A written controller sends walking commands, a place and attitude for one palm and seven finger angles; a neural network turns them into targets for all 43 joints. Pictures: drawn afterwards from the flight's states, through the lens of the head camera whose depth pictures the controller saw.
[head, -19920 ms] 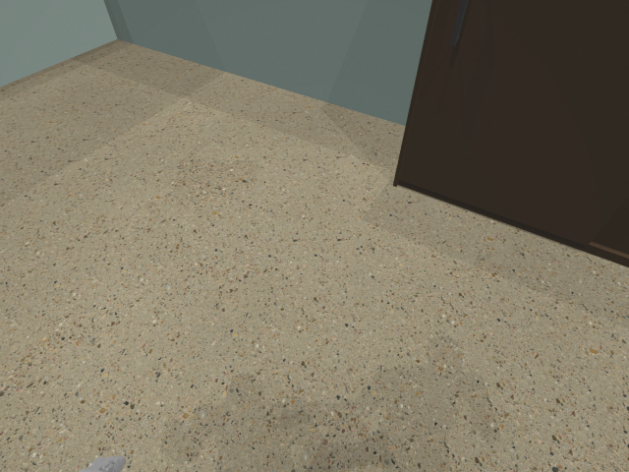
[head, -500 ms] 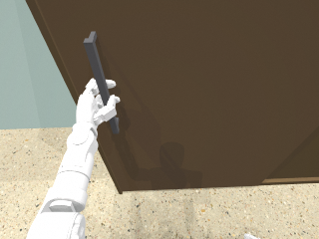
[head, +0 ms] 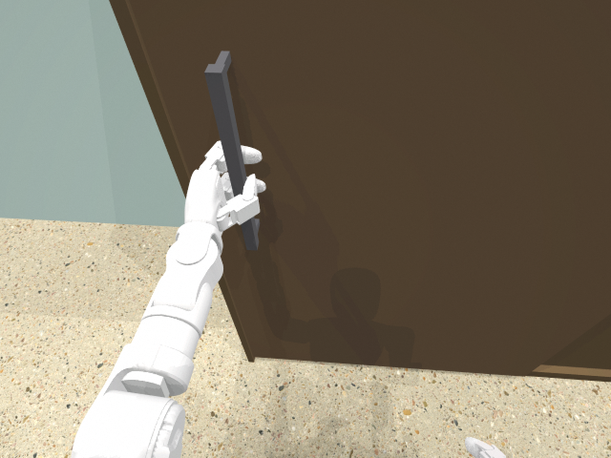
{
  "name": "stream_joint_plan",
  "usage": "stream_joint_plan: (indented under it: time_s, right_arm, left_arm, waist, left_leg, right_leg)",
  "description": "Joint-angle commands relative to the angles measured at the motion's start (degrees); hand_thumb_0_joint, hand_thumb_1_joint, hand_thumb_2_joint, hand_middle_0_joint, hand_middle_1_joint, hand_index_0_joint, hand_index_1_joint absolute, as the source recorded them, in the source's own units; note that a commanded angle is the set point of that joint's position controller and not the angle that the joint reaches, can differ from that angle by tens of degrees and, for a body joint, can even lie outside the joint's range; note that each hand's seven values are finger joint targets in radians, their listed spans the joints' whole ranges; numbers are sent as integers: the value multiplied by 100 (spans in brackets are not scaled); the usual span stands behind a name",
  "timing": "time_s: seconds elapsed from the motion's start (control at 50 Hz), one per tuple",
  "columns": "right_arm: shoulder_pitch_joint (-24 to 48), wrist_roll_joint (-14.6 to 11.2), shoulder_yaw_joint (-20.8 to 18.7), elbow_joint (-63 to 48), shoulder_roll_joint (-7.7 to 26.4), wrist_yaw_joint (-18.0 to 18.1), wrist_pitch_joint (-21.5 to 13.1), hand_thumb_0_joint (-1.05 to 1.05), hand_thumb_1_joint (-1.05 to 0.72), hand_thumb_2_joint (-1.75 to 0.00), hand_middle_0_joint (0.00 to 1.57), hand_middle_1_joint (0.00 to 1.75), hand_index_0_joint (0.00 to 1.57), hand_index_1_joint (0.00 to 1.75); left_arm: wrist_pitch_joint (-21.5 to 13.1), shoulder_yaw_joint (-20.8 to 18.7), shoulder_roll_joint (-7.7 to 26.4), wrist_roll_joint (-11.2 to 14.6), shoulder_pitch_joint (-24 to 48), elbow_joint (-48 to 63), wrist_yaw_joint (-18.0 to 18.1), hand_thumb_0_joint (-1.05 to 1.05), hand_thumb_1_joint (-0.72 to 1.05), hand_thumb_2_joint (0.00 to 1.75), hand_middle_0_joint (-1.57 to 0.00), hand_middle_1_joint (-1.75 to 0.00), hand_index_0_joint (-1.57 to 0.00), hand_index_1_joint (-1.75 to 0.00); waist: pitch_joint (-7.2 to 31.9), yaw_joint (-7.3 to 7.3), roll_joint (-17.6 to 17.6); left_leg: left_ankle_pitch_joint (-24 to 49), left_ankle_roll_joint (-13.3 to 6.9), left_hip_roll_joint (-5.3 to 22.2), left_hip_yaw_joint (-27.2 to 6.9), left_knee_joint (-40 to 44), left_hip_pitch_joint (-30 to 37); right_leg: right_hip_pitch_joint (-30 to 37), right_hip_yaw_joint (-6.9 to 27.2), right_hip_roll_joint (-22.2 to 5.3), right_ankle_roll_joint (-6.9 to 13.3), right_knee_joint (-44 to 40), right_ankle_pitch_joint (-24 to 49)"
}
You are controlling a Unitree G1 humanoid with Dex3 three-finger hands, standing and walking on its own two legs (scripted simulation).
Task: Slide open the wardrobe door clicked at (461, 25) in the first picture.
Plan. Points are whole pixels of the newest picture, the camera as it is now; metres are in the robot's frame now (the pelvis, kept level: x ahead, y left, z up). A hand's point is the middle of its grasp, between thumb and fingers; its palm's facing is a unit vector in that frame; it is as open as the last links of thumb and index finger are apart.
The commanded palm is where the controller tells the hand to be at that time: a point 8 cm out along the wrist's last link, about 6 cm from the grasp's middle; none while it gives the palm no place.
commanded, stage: tug the door sideways, standing still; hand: left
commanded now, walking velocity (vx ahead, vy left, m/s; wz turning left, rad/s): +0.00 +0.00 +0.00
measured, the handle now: (241, 169) +0.47 +0.11 +0.12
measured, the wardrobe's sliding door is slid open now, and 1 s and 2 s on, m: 0.00 0.03 0.16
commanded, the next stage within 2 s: step sideways, sliding the door along in 0.58 s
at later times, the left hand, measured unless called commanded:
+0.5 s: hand (265, 203) +0.41 +0.07 +0.12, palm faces +0.00 -1.00 -0.04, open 5.7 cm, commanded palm +0.39 +0.07 +0.12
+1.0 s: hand (274, 202) +0.41 +0.06 +0.12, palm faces -0.01 -1.00 -0.10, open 5.7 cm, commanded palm +0.40 +0.09 +0.12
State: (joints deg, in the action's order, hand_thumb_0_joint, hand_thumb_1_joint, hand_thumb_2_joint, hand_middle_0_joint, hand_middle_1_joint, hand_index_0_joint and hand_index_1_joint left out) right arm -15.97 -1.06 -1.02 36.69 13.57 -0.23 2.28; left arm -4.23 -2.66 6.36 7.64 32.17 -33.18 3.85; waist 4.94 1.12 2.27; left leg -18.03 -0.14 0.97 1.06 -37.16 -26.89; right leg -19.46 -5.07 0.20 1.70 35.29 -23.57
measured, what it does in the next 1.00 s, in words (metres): stands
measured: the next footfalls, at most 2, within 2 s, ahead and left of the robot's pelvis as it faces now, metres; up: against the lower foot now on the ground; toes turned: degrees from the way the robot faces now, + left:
right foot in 1.58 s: +0.13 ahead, -0.34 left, +0.00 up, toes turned -1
left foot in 1.76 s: +0.07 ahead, -0.07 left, +0.00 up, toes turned +15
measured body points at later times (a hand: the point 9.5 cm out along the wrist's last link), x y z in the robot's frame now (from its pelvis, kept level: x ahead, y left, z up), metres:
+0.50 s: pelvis -0.02 +0.00 -0.01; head +0.02 -0.01 +0.44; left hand +0.41 +0.13 +0.12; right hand +0.05 -0.24 -0.14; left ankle +0.00 +0.12 -0.72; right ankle -0.07 -0.09 -0.72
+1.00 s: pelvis -0.03 -0.03 -0.01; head +0.01 -0.05 +0.43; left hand +0.41 +0.11 +0.13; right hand +0.08 -0.26 -0.15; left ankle +0.00 +0.12 -0.72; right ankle -0.05 -0.11 -0.72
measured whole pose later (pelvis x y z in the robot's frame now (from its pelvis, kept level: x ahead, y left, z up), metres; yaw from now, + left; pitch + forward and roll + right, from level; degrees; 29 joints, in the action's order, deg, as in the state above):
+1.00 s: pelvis -0.03 -0.03 -0.01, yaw -1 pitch +0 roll -1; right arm -12.9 -2.0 0.9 39.5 11.8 6.2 1.3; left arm -7.0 -1.0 10.0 8.5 42.8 -45.1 4.5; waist -4.7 0.7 4.6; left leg -20.8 1.2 4.8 0.0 -44.5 -23.8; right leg -17.2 -2.8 3.3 2.5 41.1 -23.0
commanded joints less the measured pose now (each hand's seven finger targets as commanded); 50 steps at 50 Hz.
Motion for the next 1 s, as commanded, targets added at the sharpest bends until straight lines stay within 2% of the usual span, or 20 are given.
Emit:
stream_joint_plan:
  time_s: [0.0,0.12,0.2,0.34,0.48,0.52,0.56,0.62,0.66,0.68,0.7,0.72,0.76,0.82,0.86,0.9,0.92,0.94,0.96,0.98]
  right_arm:
    - [-212,13,-235,-540,678,13,-248,0,-90,-90,20,30,20,30]
    - [-247,12,-218,-442,661,-53,-388,0,-90,-90,20,30,20,30]
    - [-307,16,-229,-368,663,-86,-481,0,-90,-90,20,30,20,30]
    - [-406,21,-222,-250,682,-115,-620,0,-90,-90,20,30,20,30]
    - [-461,31,-216,-193,677,-144,-706,0,-90,-90,20,30,20,30]
    - [-463,33,-216,-172,660,-157,-725,0,-90,-90,20,30,20,30]
    - [-491,44,-214,-174,662,-164,-729,0,-90,-90,20,30,20,30]
    - [-486,44,-218,-172,641,-188,-748,0,-90,-90,20,30,20,30]
    - [-532,57,-206,-113,662,-172,-728,0,-90,-90,20,30,20,30]
    - [-268,-92,-279,-163,977,171,-531,0,-90,-90,20,30,20,30]
    - [-78,-113,-165,-251,735,300,-441,0,-90,-90,20,30,20,30]
    - [101,-122,-77,-334,599,381,-413,0,-90,-90,20,30,20,30]
    - [229,-123,-67,-367,620,537,-387,0,-90,-90,20,30,20,30]
    - [348,-28,-120,-364,690,687,-361,0,-90,-90,20,30,20,30]
    - [423,-39,-110,-396,682,723,-294,0,-90,-90,20,30,20,30]
    - [482,-41,-90,-357,694,736,-267,0,-90,-90,20,30,20,30]
    - [491,-56,-91,-346,705,738,-267,0,-90,-90,20,30,20,30]
    - [510,-84,-101,-344,695,748,-289,0,-90,-90,20,30,20,30]
    - [492,-113,-103,-331,654,767,-320,0,-90,-90,20,30,20,30]
    - [681,-137,-72,-353,494,753,-353,0,-90,-90,20,30,20,30]
  left_arm:
    - [-597,928,-480,-94,2865,1263,-326,0,90,90,-45,-140,-45,-140]
    - [-795,1285,-862,-103,3310,1013,-267,0,90,90,-45,-140,-45,-140]
    - [-881,1474,-1079,-113,3447,773,-198,0,90,90,-45,-140,-45,-140]
    - [-1000,1508,-1139,-112,3677,442,-101,0,90,90,-45,-140,-45,-140]
    - [-1040,1507,-1210,-94,3840,298,6,0,90,90,-45,-140,-45,-140]
    - [-1061,1535,-1255,-112,3943,298,49,0,90,90,-45,-140,-45,-140]
    - [-1081,1577,-1293,-132,3963,252,75,0,90,90,-45,-140,-45,-140]
    - [-1103,1601,-1362,-164,4004,226,135,0,90,90,-45,-140,-45,-140]
    - [-1114,1570,-1288,-195,4451,165,203,0,90,90,-45,-140,-45,-140]
    - [-1134,-207,1489,-451,4594,338,279,0,90,90,-45,-140,-45,-140]
    - [-1097,413,731,-383,4498,398,172,0,90,90,-45,-140,-45,-140]
    - [-1056,647,352,-324,4359,377,69,0,90,90,-45,-140,-45,-140]
    - [-981,668,325,-215,4167,235,-8,0,90,90,-45,-140,-45,-140]
    - [-861,602,398,-68,4042,191,-88,0,90,90,-45,-140,-45,-140]
    - [-757,532,508,-27,4065,305,-103,0,90,90,-45,-140,-45,-140]
    - [-699,458,529,-12,3840,194,-98,0,90,90,-45,-140,-45,-140]
    - [-689,443,546,-33,3811,157,-106,0,90,90,-45,-140,-45,-140]
    - [-681,380,625,-70,3765,130,-106,0,90,90,-45,-140,-45,-140]
    - [-643,282,797,-156,3741,138,-74,0,90,90,-45,-140,-45,-140]
    - [-584,288,753,-217,3685,-94,-58,0,90,90,-45,-140,-45,-140]
  waist:
    - [1984,539,-266]
    - [1953,621,-80]
    - [1942,661,-154]
    - [1821,688,-250]
    - [1848,681,-347]
    - [1834,693,-216]
    - [1799,722,-352]
    - [1871,701,-178]
    - [1780,814,-357]
    - [2193,229,-388]
    - [2029,372,-364]
    - [1850,385,-95]
    - [1633,374,207]
    - [1244,320,473]
    - [1076,259,366]
    - [946,183,369]
    - [958,146,256]
    - [989,100,-114]
    - [1058,94,-745]
    - [626,24,-1912]
  left_leg:
    - [2937,-213,-64,-287,-149,2266]
    - [2515,-172,-46,-398,-167,2308]
    - [2276,-162,-36,-443,-168,2246]
    - [1826,-151,-54,-471,-128,2076]
    - [1868,-158,-71,-464,-135,2006]
    - [1797,-137,-70,-456,-135,2006]
    - [1765,-150,-62,-474,-123,1994]
    - [1870,-122,-53,-481,-153,2079]
    - [1712,-136,-53,-502,-148,1994]
    - [1645,-382,317,-501,68,1964]
    - [1564,-423,260,-337,194,1835]
    - [1548,-427,382,-337,267,1904]
    - [1288,-587,757,-772,478,2049]
    - [1108,-1189,1820,-2353,922,2290]
    - [828,-1249,2001,-2564,961,2239]
    - [1074,-1135,1947,-2111,653,1902]
    - [1134,-992,1758,-1731,367,1490]
    - [1056,-775,1403,-1113,-103,952]
    - [673,-418,797,-300,-865,390]
    - [-585,-49,168,236,-1950,-453]
  right_leg:
    - [-470,180,205,-98,-164,3389]
    - [-838,125,237,-67,-135,2833]
    - [-972,108,251,-59,-118,2598]
    - [-1127,94,270,-48,-127,2219]
    - [-1088,90,273,-52,-96,2281]
    - [-1146,88,267,-43,-86,2206]
    - [-1138,75,257,-51,-97,2159]
    - [-1241,76,273,-38,-41,2163]
    - [-1270,78,257,-61,-71,2073]
    - [-280,379,-142,-210,-203,1790]
    - [30,377,-167,-221,-333,1993]
    - [68,308,-179,-234,-242,1885]
    - [-25,238,-86,-182,218,1327]
    - [-642,458,84,-95,1204,-69]
    - [-707,605,63,-19,1279,-655]
    - [-183,609,44,13,770,-437]
    - [409,589,41,45,280,-69]
    - [1116,701,-70,110,-294,487]
    - [1631,1157,-535,322,-929,789]
    - [1660,2405,-1271,759,-1647,939]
